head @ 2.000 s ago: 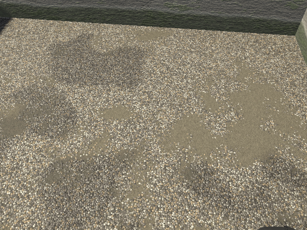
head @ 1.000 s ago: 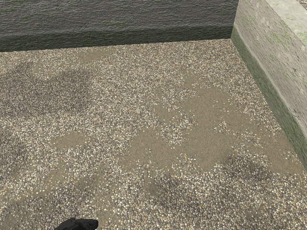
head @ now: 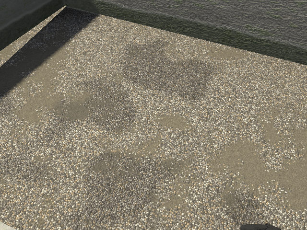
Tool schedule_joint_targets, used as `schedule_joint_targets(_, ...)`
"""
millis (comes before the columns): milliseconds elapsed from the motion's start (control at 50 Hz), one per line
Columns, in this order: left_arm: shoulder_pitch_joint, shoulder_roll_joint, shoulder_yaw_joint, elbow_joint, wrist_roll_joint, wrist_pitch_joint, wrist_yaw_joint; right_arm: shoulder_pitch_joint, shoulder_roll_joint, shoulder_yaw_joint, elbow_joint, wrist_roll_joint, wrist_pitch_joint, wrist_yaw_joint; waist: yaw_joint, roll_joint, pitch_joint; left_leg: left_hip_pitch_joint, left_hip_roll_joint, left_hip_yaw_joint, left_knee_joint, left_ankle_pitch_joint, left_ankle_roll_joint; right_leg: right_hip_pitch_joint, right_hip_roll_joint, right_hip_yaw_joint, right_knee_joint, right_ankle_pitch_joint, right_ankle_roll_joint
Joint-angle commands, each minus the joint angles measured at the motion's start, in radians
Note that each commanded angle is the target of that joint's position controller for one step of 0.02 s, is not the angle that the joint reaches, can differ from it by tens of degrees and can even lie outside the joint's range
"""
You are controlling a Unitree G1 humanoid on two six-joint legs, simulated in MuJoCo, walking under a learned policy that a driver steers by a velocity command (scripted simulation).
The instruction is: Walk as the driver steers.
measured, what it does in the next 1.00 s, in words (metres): stands, turning right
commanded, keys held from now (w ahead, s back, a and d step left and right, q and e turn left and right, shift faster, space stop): w+e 1.00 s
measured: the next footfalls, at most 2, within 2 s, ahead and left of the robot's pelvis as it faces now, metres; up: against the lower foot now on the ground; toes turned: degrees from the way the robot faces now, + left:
right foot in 1.52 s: -0.07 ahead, -0.13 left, +0.00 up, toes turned -32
left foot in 1.86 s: +0.05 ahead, +0.03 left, +0.00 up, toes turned -27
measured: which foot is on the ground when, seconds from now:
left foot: down 0.00-1.00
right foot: down 0.00-1.00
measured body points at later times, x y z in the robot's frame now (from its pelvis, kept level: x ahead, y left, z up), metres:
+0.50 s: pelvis +0.03 +0.01 -0.02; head +0.04 -0.01 +0.43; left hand +0.24 +0.20 -0.10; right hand +0.18 -0.26 -0.10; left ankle +0.02 +0.11 -0.73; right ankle +0.00 -0.10 -0.73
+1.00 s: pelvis -0.02 +0.01 -0.02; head -0.03 -0.01 +0.43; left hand +0.23 +0.16 -0.10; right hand +0.09 -0.26 -0.11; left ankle +0.02 +0.11 -0.73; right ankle +0.00 -0.09 -0.73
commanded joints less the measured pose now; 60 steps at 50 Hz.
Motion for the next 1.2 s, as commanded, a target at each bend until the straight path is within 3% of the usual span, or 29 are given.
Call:
schedule_joint_targets(20,-0.103,0.054,0.013,-0.118,0.004,-0.030,-0.004,-0.066,-0.175,-0.045,-0.096,0.002,-0.031,-0.007,-0.057,0.248,0.006,0.022,0.182,-0.251,-0.337,-0.341,0.093,-0.110,0.043,0.030,0.030,-0.008,0.003)
schedule_joint_targets(80,-0.048,0.044,0.016,-0.090,0.012,-0.031,0.002,-0.105,-0.141,-0.034,-0.110,0.006,-0.044,-0.008,-0.027,0.174,-0.013,0.008,0.150,-0.159,-0.297,-0.237,0.064,-0.006,0.055,0.064,-0.014,-0.011,-0.018)
schedule_joint_targets(180,-0.065,0.058,0.030,-0.082,0.007,-0.028,0.010,-0.093,-0.123,-0.036,-0.121,0.003,-0.060,-0.011,-0.040,0.041,0.008,0.049,0.085,-0.027,-0.184,-0.072,0.015,0.006,0.055,0.146,-0.031,0.044,-0.044)
schedule_joint_targets(200,-0.044,0.048,0.023,-0.084,0.011,-0.030,0.015,-0.064,-0.114,-0.034,-0.113,-0.007,-0.060,-0.012,-0.051,0.046,0.017,0.047,0.078,-0.001,-0.162,-0.020,0.012,0.004,0.044,0.167,-0.023,0.121,-0.046)
schedule_joint_targets(280,-0.045,0.090,0.041,-0.100,0.006,-0.018,0.022,-0.038,-0.106,-0.039,-0.108,-0.018,-0.068,-0.017,-0.053,-0.020,-0.031,0.099,0.047,0.089,-0.042,0.091,-0.002,-0.001,0.035,0.226,0.008,0.290,-0.066)
schedule_joint_targets(300,-0.018,0.111,0.052,-0.085,0.000,-0.012,0.033,-0.039,-0.101,-0.042,-0.111,-0.019,-0.061,-0.023,-0.047,-0.055,-0.050,0.089,0.035,0.113,0.002,0.132,-0.003,0.033,0.028,0.247,0.018,0.366,-0.079)
schedule_joint_targets(320,-0.020,0.113,0.053,-0.093,0.003,-0.003,0.038,-0.061,-0.071,-0.034,-0.128,-0.018,-0.055,-0.023,-0.039,-0.048,-0.063,0.103,0.026,0.121,0.026,0.181,-0.016,0.024,0.022,0.269,0.022,0.466,-0.086)
schedule_joint_targets(420,-0.042,0.120,0.059,-0.105,-0.001,0.019,0.043,-0.036,-0.089,-0.050,-0.129,-0.017,-0.043,-0.023,-0.028,-0.002,-0.086,0.146,0.029,0.155,0.077,0.249,-0.027,-0.024,0.039,0.301,0.058,0.590,-0.102)
schedule_joint_targets(520,-0.076,0.095,0.049,-0.122,-0.001,0.014,0.033,-0.019,-0.109,-0.068,-0.126,-0.019,-0.040,-0.019,-0.024,0.062,-0.114,0.219,0.104,0.166,0.061,0.352,-0.017,-0.098,0.094,0.241,0.096,0.472,-0.073)
schedule_joint_targets(540,-0.085,0.090,0.046,-0.124,0.000,0.017,0.031,-0.018,-0.095,-0.062,-0.123,-0.028,-0.038,-0.018,-0.020,0.068,-0.119,0.221,0.112,0.175,0.056,0.361,-0.015,-0.101,0.100,0.242,0.096,0.456,-0.071)
schedule_joint_targets(600,-0.099,0.085,0.049,-0.133,-0.012,0.026,0.031,-0.049,-0.085,-0.061,-0.131,-0.025,-0.033,-0.015,-0.006,0.050,-0.090,0.207,0.097,0.200,0.053,0.284,-0.025,-0.122,0.099,0.279,0.068,0.469,-0.076)
schedule_joint_targets(720,-0.091,0.109,0.052,-0.120,-0.006,0.033,0.033,-0.062,-0.058,-0.059,-0.149,-0.023,-0.026,-0.004,0.012,-0.052,-0.059,0.192,0.034,0.235,0.099,-0.058,-0.042,-0.208,0.086,0.432,-0.029,0.444,-0.107)
schedule_joint_targets(780,-0.151,0.120,0.055,-0.136,-0.002,0.033,0.033,-0.027,-0.043,-0.056,-0.154,-0.021,-0.034,-0.006,-0.025,-0.079,-0.059,0.223,0.024,0.211,0.084,-0.084,-0.037,-0.269,0.085,0.485,-0.070,0.332,-0.108)
schedule_joint_targets(820,-0.152,0.096,0.053,-0.143,-0.005,0.028,0.036,-0.022,-0.053,-0.062,-0.146,-0.026,-0.041,-0.009,-0.025,-0.012,-0.077,0.295,0.080,0.192,0.049,0.008,-0.018,-0.320,0.109,0.438,-0.042,0.295,-0.081)
schedule_joint_targets(880,-0.138,0.059,0.051,-0.137,-0.007,0.019,0.046,-0.032,-0.078,-0.073,-0.128,-0.032,-0.038,-0.006,-0.014,0.128,-0.097,0.297,0.250,0.158,-0.048,0.174,0.031,-0.310,0.155,0.279,0.109,0.140,-0.045)
schedule_joint_targets(920,-0.162,0.057,0.053,-0.138,0.010,0.021,0.043,-0.053,-0.085,-0.073,-0.124,-0.026,-0.041,-0.010,-0.023,0.167,-0.059,0.167,0.319,0.145,-0.109,0.139,0.054,-0.241,0.123,0.231,0.188,0.035,-0.043)
schedule_joint_targets(960,-0.118,0.051,0.055,-0.129,0.010,0.018,0.036,-0.078,-0.089,-0.071,-0.114,-0.021,-0.042,-0.011,0.019,0.122,-0.038,0.069,0.284,0.198,-0.105,-0.039,0.030,-0.175,0.109,0.224,0.156,0.074,-0.052)
schedule_joint_targets(980,-0.070,0.065,0.063,-0.113,-0.007,0.014,0.029,-0.101,-0.086,-0.070,-0.117,-0.014,-0.042,-0.011,0.051,0.068,-0.028,0.044,0.221,0.242,-0.055,-0.147,0.004,-0.148,0.120,0.244,0.088,0.109,-0.065)
schedule_joint_targets(1000,-0.012,0.103,0.072,-0.091,-0.021,0.008,0.026,-0.112,-0.066,-0.065,-0.134,-0.012,-0.030,-0.009,0.078,-0.084,-0.030,0.057,0.120,0.305,0.073,-0.260,-0.019,-0.183,0.115,0.343,-0.036,0.152,-0.094)
schedule_joint_targets(1020,-0.005,0.139,0.076,-0.090,-0.023,0.007,0.021,-0.126,-0.050,-0.060,-0.162,-0.004,-0.017,-0.009,0.078,-0.206,0.003,0.017,-0.007,0.311,0.217,-0.345,-0.042,-0.224,0.084,0.534,-0.150,0.137,-0.134)
schedule_joint_targets(1040,0.017,0.182,0.083,-0.087,-0.009,0.001,0.027,-0.147,-0.048,-0.056,-0.193,0.010,-0.011,-0.008,0.074,-0.273,0.039,-0.096,-0.100,0.210,0.369,-0.457,-0.037,-0.221,0.041,0.751,-0.241,0.087,-0.180)
schedule_joint_targets(1060,-0.021,0.198,0.089,-0.104,0.006,-0.004,0.050,-0.160,-0.049,-0.056,-0.211,0.010,-0.011,-0.010,0.054,-0.260,0.028,-0.200,-0.107,0.072,0.500,-0.396,-0.038,-0.170,-0.002,0.849,-0.247,0.085,-0.218)
schedule_joint_targets(1080,-0.131,0.201,0.093,-0.135,0.007,-0.014,0.071,-0.120,-0.061,-0.066,-0.204,0.002,-0.020,-0.006,-0.029,-0.220,-0.017,-0.219,-0.079,-0.035,0.554,-0.289,-0.027,-0.164,-0.034,0.887,-0.220,-0.017,-0.217)
schedule_joint_targets(1100,-0.210,0.171,0.090,-0.159,0.014,-0.017,0.080,-0.093,-0.088,-0.069,-0.194,-0.014,-0.036,-0.004,-0.065,-0.162,-0.051,-0.197,-0.067,-0.059,0.514,-0.216,-0.022,-0.174,-0.030,0.853,-0.224,-0.014,-0.188)
schedule_joint_targets(1120,-0.254,0.142,0.088,-0.169,0.016,-0.016,0.074,-0.053,-0.087,-0.067,-0.180,-0.022,-0.058,0.002,-0.084,-0.149,-0.094,-0.114,-0.057,-0.029,0.369,-0.196,-0.017,-0.179,0.014,0.769,-0.252,-0.043,-0.147)
schedule_joint_targets(1140,-0.278,0.131,0.088,-0.172,0.011,-0.010,0.070,-0.039,-0.080,-0.061,-0.163,-0.013,-0.066,0.005,-0.078,-0.144,-0.114,0.024,-0.061,0.011,0.216,-0.170,-0.010,-0.204,0.046,0.693,-0.287,0.002,-0.115)
schedule_joint_targets(1160,-0.258,0.131,0.092,-0.154,0.005,-0.002,0.067,0.007,-0.068,-0.060,-0.142,0.004,-0.058,0.005,-0.079,-0.161,-0.125,0.160,-0.051,0.026,0.083,-0.121,0.010,-0.228,0.055,0.671,-0.313,-0.004,-0.100)
schedule_joint_targets(1180,-0.234,0.128,0.095,-0.137,-0.006,0.015,0.068,0.111,-0.043,-0.055,-0.098,0.008,-0.047,0.003,-0.102,-0.143,-0.114,0.326,-0.035,0.057,-0.089,-0.022,0.034,-0.286,0.084,0.639,-0.309,-0.073,-0.062)
schedule_joint_targets(1200,-0.201,0.105,0.099,-0.115,-0.024,0.027,0.062,0.236,-0.040,-0.058,-0.060,-0.001,-0.040,0.003,-0.134,-0.035,-0.136,0.519,-0.029,0.078,-0.154,-0.060,0.051,-0.390,0.187,0.527,-0.163,-0.205,0.002)
Velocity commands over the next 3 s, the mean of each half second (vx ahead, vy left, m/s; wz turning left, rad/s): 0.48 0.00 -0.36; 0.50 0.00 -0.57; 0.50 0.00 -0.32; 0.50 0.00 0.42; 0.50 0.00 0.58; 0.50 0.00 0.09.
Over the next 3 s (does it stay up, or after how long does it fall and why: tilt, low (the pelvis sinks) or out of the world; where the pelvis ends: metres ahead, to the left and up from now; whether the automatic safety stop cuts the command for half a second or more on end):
stays up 0.04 -0.02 -0.01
